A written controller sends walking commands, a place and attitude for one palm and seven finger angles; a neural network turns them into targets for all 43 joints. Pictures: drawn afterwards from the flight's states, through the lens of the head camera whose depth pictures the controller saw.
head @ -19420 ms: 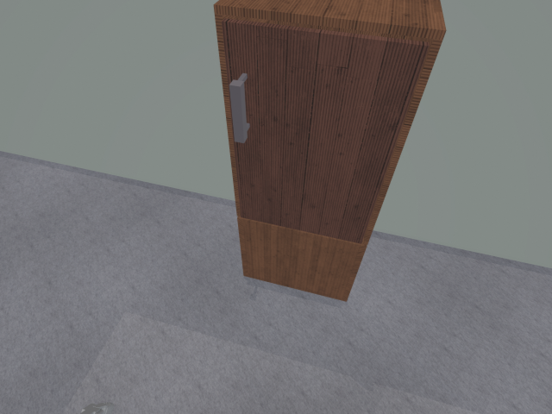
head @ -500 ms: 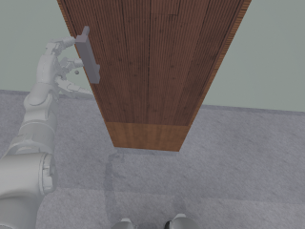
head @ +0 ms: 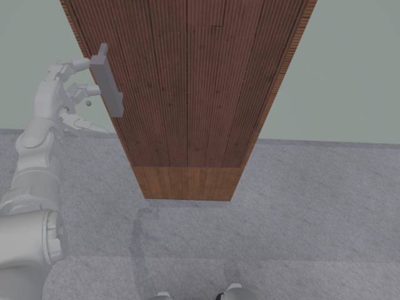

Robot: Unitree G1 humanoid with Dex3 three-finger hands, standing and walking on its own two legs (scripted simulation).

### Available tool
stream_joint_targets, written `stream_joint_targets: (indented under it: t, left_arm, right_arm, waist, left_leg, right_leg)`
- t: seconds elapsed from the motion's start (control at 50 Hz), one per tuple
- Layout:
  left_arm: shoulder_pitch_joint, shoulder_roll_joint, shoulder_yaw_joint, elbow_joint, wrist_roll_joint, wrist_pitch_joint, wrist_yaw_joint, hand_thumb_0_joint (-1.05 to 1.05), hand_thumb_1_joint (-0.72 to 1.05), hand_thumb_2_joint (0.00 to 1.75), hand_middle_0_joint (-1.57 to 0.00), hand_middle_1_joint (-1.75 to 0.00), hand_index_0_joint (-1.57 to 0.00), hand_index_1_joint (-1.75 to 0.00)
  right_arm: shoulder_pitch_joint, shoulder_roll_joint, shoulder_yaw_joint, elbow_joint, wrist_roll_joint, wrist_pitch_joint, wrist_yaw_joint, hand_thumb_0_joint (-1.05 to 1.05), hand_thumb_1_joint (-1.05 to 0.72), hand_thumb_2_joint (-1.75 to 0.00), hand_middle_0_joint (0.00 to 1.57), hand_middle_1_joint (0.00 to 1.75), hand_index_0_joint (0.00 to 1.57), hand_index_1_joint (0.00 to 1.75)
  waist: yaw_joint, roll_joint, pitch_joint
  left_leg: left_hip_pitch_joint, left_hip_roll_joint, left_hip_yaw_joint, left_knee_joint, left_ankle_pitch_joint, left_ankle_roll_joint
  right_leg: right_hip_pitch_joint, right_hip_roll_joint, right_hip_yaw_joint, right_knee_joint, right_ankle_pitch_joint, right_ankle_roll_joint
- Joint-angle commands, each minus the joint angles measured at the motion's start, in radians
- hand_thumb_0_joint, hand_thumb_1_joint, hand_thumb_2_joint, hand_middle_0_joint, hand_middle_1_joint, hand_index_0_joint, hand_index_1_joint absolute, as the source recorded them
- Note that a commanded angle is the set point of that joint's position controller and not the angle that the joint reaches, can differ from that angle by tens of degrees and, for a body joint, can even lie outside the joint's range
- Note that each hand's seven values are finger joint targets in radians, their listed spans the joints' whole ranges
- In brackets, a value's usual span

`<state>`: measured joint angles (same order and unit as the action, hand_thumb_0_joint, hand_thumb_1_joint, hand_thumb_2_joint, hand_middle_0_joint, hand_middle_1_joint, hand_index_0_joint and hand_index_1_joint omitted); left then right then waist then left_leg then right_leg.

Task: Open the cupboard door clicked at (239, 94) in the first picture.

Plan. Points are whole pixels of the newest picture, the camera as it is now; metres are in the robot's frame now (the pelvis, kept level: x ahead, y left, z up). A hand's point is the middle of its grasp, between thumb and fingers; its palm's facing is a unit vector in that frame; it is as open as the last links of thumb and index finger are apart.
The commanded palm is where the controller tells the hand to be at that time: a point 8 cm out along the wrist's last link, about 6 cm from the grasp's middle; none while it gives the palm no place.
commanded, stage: move the hooked fingers beside the handle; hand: left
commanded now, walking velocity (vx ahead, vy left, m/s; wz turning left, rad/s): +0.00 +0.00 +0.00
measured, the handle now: (111, 82) +0.52 +0.18 +0.10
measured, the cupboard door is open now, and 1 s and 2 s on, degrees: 1 1 1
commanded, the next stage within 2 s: slide the fingers in behind the handle in 1.50 s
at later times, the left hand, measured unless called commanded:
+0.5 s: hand (81, 100) +0.47 +0.22 +0.10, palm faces -0.05 -1.00 -0.03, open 14.0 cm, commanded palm +0.46 +0.27 +0.10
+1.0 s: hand (77, 95) +0.49 +0.24 +0.10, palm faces -0.07 -1.00 +0.00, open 14.0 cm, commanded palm +0.47 +0.28 +0.10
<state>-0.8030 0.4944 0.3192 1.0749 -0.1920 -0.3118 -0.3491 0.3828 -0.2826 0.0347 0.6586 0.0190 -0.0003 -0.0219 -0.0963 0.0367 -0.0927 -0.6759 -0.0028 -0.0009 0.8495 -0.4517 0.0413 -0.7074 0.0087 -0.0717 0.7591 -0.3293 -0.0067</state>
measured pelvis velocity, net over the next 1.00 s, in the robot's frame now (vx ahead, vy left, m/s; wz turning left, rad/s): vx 0.00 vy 0.01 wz -0.04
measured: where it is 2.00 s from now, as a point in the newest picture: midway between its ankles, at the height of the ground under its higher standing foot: outside the picture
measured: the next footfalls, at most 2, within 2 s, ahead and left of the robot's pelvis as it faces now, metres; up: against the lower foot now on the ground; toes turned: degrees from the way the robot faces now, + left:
none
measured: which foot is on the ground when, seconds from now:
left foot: down 0.00-1.00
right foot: down 0.00-1.00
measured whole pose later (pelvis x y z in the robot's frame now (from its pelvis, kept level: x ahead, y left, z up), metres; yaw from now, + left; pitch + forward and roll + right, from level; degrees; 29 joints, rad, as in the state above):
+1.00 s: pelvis +0.00 +0.01 +0.00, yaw -2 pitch +19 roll -3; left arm -0.85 0.64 0.45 1.15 -0.15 -0.27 -0.47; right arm 0.41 -0.29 0.05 0.60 0.02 0.05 -0.04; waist -0.15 0.03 -0.10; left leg -0.74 0.02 0.02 0.88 -0.47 0.05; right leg -0.78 0.03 -0.05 0.77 -0.32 0.00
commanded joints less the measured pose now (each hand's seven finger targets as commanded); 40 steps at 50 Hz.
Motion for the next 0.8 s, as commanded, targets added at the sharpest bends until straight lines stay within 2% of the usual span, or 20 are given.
stream_joint_targets:
  t: [0.0, 0.06, 0.08, 0.12, 0.2, 0.22, 0.28, 0.3, 0.32, 0.34, 0.38, 0.4, 0.42, 0.48, 0.52, 0.56, 0.58, 0.66, 0.68, 0.78]
  left_arm:
    - [-0.512, 0.173, -0.013, -0.225, 0.001, -0.077, -0.031, 0.0, -0.5, 0.3, -0.3, -1.2, -0.3, -1.2]
    - [-0.492, 0.234, 0.037, -0.228, 0.003, -0.078, -0.031, 0.0, -0.5, 0.3, -0.3, -1.2, -0.3, -1.2]
    - [-0.48, 0.242, 0.047, -0.196, 0.006, -0.073, -0.032, 0.0, -0.5, 0.3, -0.3, -1.2, -0.3, -1.2]
    - [-0.494, 0.25, 0.05, -0.174, 0.007, -0.065, -0.036, 0.0, -0.5, 0.3, -0.3, -1.2, -0.3, -1.2]
    - [-0.476, 0.348, 0.128, -0.163, 0.015, -0.063, -0.032, 0.0, -0.5, 0.3, -0.3, -1.2, -0.3, -1.2]
    - [-0.48, 0.329, 0.108, -0.175, 0.019, -0.065, -0.034, 0.0, -0.5, 0.3, -0.3, -1.2, -0.3, -1.2]
    - [-0.423, 0.389, 0.164, -0.154, 0.021, -0.07, -0.035, 0.0, -0.5, 0.3, -0.3, -1.2, -0.3, -1.2]
    - [-0.44, 0.366, 0.134, -0.14, 0.02, -0.063, -0.043, 0.0, -0.5, 0.3, -0.3, -1.2, -0.3, -1.2]
    - [-0.464, 0.41, 0.163, -0.155, 0.023, -0.065, -0.045, 0.0, -0.5, 0.3, -0.3, -1.2, -0.3, -1.2]
    - [-0.459, 0.381, 0.132, -0.145, 0.029, -0.06, -0.054, 0.0, -0.5, 0.3, -0.3, -1.2, -0.3, -1.2]
    - [-0.489, 0.398, 0.137, -0.151, 0.027, -0.062, -0.065, 0.0, -0.5, 0.3, -0.3, -1.2, -0.3, -1.2]
    - [-0.476, 0.406, 0.139, -0.121, 0.028, -0.057, -0.071, 0.0, -0.5, 0.3, -0.3, -1.2, -0.3, -1.2]
    - [-0.501, 0.394, 0.122, -0.134, 0.024, -0.056, -0.079, 0.0, -0.5, 0.3, -0.3, -1.2, -0.3, -1.2]
    - [-0.525, 0.424, 0.139, -0.137, 0.013, -0.062, -0.099, 0.0, -0.5, 0.3, -0.3, -1.2, -0.3, -1.2]
    - [-0.521, 0.439, 0.147, -0.118, 0.011, -0.058, -0.111, 0.0, -0.5, 0.3, -0.3, -1.2, -0.3, -1.2]
    - [-0.534, 0.431, 0.134, -0.115, 0.009, -0.054, -0.122, 0.0, -0.5, 0.3, -0.3, -1.2, -0.3, -1.2]
    - [-0.523, 0.451, 0.147, -0.097, 0.015, -0.049, -0.124, 0.0, -0.5, 0.3, -0.3, -1.2, -0.3, -1.2]
    - [-0.524, 0.46, 0.15, -0.081, 0.019, -0.037, -0.127, 0.0, -0.5, 0.3, -0.3, -1.2, -0.3, -1.2]
    - [-0.533, 0.495, 0.169, -0.092, 0.021, -0.039, -0.127, 0.0, -0.5, 0.3, -0.3, -1.2, -0.3, -1.2]
    - [-0.528, 0.446, 0.141, -0.157, 0.015, -0.053, -0.129, 0.0, -0.5, 0.3, -0.3, -1.2, -0.3, -1.2]
  right_arm:
    - [0.113, -0.167, -0.054, -0.062, -0.001, -0.021, -0.018, 0.0, -0.9, -0.9, 0.2, 0.3, 0.2, 0.3]
    - [0.118, -0.173, -0.054, -0.069, -0.003, -0.017, -0.021, 0.0, -0.9, -0.9, 0.2, 0.3, 0.2, 0.3]
    - [0.114, -0.17, -0.05, -0.067, -0.005, -0.015, -0.021, 0.0, -0.9, -0.9, 0.2, 0.3, 0.2, 0.3]
    - [0.113, -0.171, -0.047, -0.069, -0.003, -0.013, -0.025, 0.0, -0.9, -0.9, 0.2, 0.3, 0.2, 0.3]
    - [0.116, -0.176, -0.045, -0.089, -0.004, -0.008, -0.027, 0.0, -0.9, -0.9, 0.2, 0.3, 0.2, 0.3]
    - [0.114, -0.172, -0.043, -0.096, -0.005, -0.007, -0.027, 0.0, -0.9, -0.9, 0.2, 0.3, 0.2, 0.3]
    - [0.12, -0.176, -0.045, -0.111, -0.005, -0.001, -0.026, 0.0, -0.9, -0.9, 0.2, 0.3, 0.2, 0.3]
    - [0.116, -0.176, -0.041, -0.113, -0.002, 0.002, -0.026, 0.0, -0.9, -0.9, 0.2, 0.3, 0.2, 0.3]
    - [0.12, -0.181, -0.044, -0.112, -0.001, 0.004, -0.029, 0.0, -0.9, -0.9, 0.2, 0.3, 0.2, 0.3]
    - [0.114, -0.178, -0.042, -0.118, 0.0, 0.005, -0.03, 0.0, -0.9, -0.9, 0.2, 0.3, 0.2, 0.3]
    - [0.12, -0.182, -0.043, -0.115, -0.001, 0.006, -0.033, 0.0, -0.9, -0.9, 0.2, 0.3, 0.2, 0.3]
    - [0.126, -0.185, -0.042, -0.11, 0.001, 0.008, -0.036, 0.0, -0.9, -0.9, 0.2, 0.3, 0.2, 0.3]
    - [0.127, -0.186, -0.041, -0.111, 0.001, 0.007, -0.038, 0.0, -0.9, -0.9, 0.2, 0.3, 0.2, 0.3]
    - [0.136, -0.191, -0.041, -0.105, 0.0, 0.005, -0.041, 0.0, -0.9, -0.9, 0.2, 0.3, 0.2, 0.3]
    - [0.142, -0.195, -0.04, -0.1, 0.0, 0.005, -0.043, 0.0, -0.9, -0.9, 0.2, 0.3, 0.2, 0.3]
    - [0.145, -0.195, -0.04, -0.099, 0.0, 0.005, -0.045, 0.0, -0.9, -0.9, 0.2, 0.3, 0.2, 0.3]
    - [0.148, -0.197, -0.041, -0.094, 0.0, 0.006, -0.045, 0.0, -0.9, -0.9, 0.2, 0.3, 0.2, 0.3]
    - [0.157, -0.201, -0.039, -0.099, -0.003, 0.01, -0.045, 0.0, -0.9, -0.9, 0.2, 0.3, 0.2, 0.3]
    - [0.16, -0.205, -0.04, -0.099, -0.003, 0.011, -0.045, 0.0, -0.9, -0.9, 0.2, 0.3, 0.2, 0.3]
    - [0.169, -0.2, -0.047, -0.108, -0.006, 0.014, -0.038, 0.0, -0.9, -0.9, 0.2, 0.3, 0.2, 0.3]
  waist:
    - [-0.061, 0.081, -0.391]
    - [-0.042, 0.092, -0.423]
    - [-0.041, 0.097, -0.407]
    - [-0.05, 0.053, -0.38]
    - [-0.025, 0.077, -0.42]
    - [-0.029, 0.087, -0.423]
    - [-0.013, 0.046, -0.443]
    - [-0.031, 0.028, -0.41]
    - [-0.028, 0.016, -0.413]
    - [-0.034, 0.045, -0.398]
    - [-0.042, 0.084, -0.405]
    - [-0.045, 0.054, -0.39]
    - [-0.057, 0.057, -0.393]
    - [-0.056, 0.093, -0.423]
    - [-0.059, 0.067, -0.419]
    - [-0.064, 0.093, -0.408]
    - [-0.06, 0.103, -0.41]
    - [-0.063, 0.105, -0.393]
    - [-0.06, 0.106, -0.416]
    - [-0.056, 0.145, -0.475]
  left_leg:
    - [0.275, 0.021, -0.072, -0.094, 0.53, -0.045]
    - [0.274, 0.018, -0.069, -0.091, 0.551, -0.045]
    - [0.255, 0.016, -0.065, -0.092, 0.525, -0.044]
    - [0.211, 0.015, -0.061, -0.097, 0.476, -0.036]
    - [0.183, 0.01, -0.057, -0.095, 0.469, -0.034]
    - [0.189, 0.011, -0.054, -0.094, 0.485, -0.036]
    - [0.153, 0.012, -0.043, -0.088, 0.481, -0.029]
    - [0.122, 0.01, -0.036, -0.093, 0.43, -0.022]
    - [0.102, 0.01, -0.036, -0.094, 0.408, -0.018]
    - [0.102, 0.007, -0.031, -0.097, 0.395, -0.017]
    - [0.118, 0.009, -0.032, -0.09, 0.382, -0.017]
    - [0.109, 0.011, -0.036, -0.089, 0.374, -0.016]
    - [0.106, 0.011, -0.033, -0.089, 0.355, -0.012]
    - [0.128, 0.012, -0.041, -0.087, 0.37, -0.018]
    - [0.112, 0.014, -0.043, -0.083, 0.357, -0.015]
    - [0.119, 0.013, -0.044, -0.081, 0.368, -0.015]
    - [0.12, 0.014, -0.045, -0.079, 0.364, -0.018]
    - [0.118, 0.016, -0.048, -0.076, 0.376, -0.018]
    - [0.121, 0.018, -0.051, -0.075, 0.383, -0.021]
    - [0.209, 0.027, -0.062, -0.062, 0.488, -0.038]
  right_leg:
    - [0.153, 0.035, 0.021, -0.036, 0.325, -0.02]
    - [0.178, 0.033, 0.025, -0.03, 0.339, -0.024]
    - [0.177, 0.032, 0.028, -0.032, 0.332, -0.022]
    - [0.185, 0.031, 0.031, -0.033, 0.323, -0.02]
    - [0.226, 0.027, 0.041, -0.02, 0.34, -0.023]
    - [0.223, 0.027, 0.04, -0.018, 0.348, -0.022]
    - [0.271, 0.029, 0.049, -0.014, 0.381, -0.019]
    - [0.266, 0.029, 0.052, -0.022, 0.363, -0.015]
    - [0.284, 0.027, 0.057, -0.022, 0.36, -0.015]
    - [0.272, 0.027, 0.057, -0.023, 0.352, -0.016]
    - [0.245, 0.027, 0.059, -0.026, 0.328, -0.017]
    - [0.236, 0.029, 0.057, -0.028, 0.318, -0.018]
    - [0.231, 0.029, 0.062, -0.032, 0.309, -0.014]
    - [0.228, 0.031, 0.06, -0.029, 0.303, -0.018]
    - [0.226, 0.031, 0.06, -0.03, 0.292, -0.017]
    - [0.208, 0.032, 0.058, -0.028, 0.291, -0.02]
    - [0.196, 0.032, 0.058, -0.029, 0.28, -0.018]
    - [0.173, 0.035, 0.052, -0.025, 0.273, -0.021]
    - [0.183, 0.035, 0.053, -0.024, 0.278, -0.019]
    - [0.151, 0.041, 0.04, -0.012, 0.304, -0.02]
